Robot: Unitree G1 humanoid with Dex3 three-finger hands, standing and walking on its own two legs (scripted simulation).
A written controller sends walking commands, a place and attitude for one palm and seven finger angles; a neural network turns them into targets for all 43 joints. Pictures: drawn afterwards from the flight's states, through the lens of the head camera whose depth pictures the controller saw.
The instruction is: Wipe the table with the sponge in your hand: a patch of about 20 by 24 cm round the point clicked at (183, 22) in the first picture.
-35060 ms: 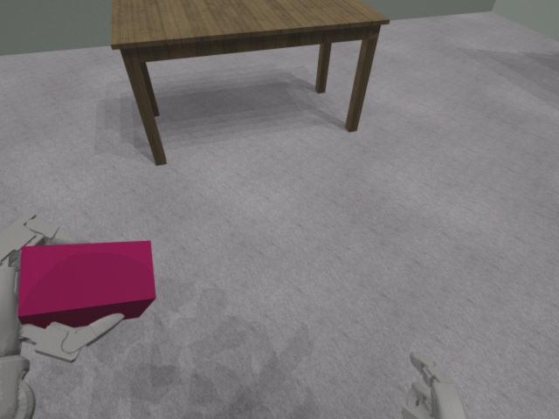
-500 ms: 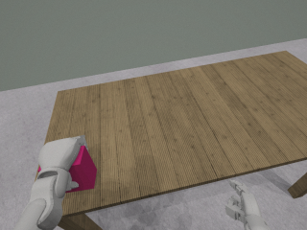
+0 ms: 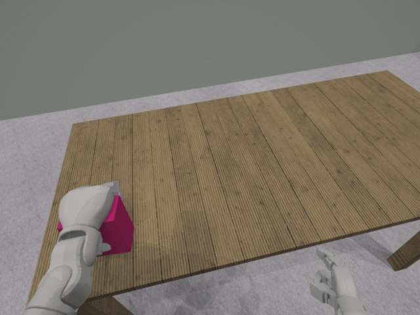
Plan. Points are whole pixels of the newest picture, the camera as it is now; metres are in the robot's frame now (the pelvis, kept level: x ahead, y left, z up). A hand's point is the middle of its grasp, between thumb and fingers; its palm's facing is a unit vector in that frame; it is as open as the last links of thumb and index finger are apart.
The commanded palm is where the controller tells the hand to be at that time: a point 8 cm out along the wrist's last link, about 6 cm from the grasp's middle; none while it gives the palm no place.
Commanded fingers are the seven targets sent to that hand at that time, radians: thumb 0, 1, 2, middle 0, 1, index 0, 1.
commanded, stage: move the sponge above the wiping area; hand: left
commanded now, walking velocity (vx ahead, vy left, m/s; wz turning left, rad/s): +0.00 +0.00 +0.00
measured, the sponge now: (103, 232) +0.24 +0.28 +0.00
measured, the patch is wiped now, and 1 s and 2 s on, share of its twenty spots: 0.00 0.00 0.00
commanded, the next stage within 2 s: none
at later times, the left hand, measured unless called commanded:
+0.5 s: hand (101, 215) +0.27 +0.28 +0.03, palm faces -0.01 -0.06 -1.00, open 10.3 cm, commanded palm +0.24 +0.28 +0.09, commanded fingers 0.00 0.10 1.30 -1.20 -1.60 -1.20 -1.60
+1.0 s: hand (100, 211) +0.27 +0.28 +0.04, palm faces +0.01 -0.05 -1.00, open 10.3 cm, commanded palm +0.24 +0.27 +0.09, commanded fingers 0.00 0.10 1.30 -1.20 -1.60 -1.20 -1.60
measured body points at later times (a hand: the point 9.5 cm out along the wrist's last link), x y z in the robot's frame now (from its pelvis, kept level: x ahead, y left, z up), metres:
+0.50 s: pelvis +0.00 +0.00 +0.00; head +0.01 -0.02 +0.45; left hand +0.26 +0.28 +0.08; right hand +0.23 -0.22 -0.10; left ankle -0.01 +0.14 -0.74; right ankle +0.02 -0.12 -0.74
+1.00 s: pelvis +0.00 +0.00 +0.00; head +0.00 -0.03 +0.45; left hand +0.26 +0.28 +0.10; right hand +0.23 -0.22 -0.10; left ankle -0.01 +0.14 -0.74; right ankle +0.02 -0.12 -0.74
